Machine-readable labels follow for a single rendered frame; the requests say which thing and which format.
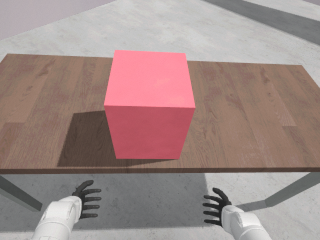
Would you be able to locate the robot left hand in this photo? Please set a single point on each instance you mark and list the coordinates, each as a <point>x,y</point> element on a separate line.
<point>81,193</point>

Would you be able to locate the carton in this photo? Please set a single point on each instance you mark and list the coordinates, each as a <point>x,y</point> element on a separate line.
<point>149,104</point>

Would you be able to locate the robot left forearm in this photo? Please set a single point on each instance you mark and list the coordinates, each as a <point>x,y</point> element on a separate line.
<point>58,219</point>

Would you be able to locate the table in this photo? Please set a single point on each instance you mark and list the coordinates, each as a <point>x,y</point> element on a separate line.
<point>248,118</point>

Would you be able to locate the robot right forearm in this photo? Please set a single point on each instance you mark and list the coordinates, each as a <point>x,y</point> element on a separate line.
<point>242,225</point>

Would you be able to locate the robot right hand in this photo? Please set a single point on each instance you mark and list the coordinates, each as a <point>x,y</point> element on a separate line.
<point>222,203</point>

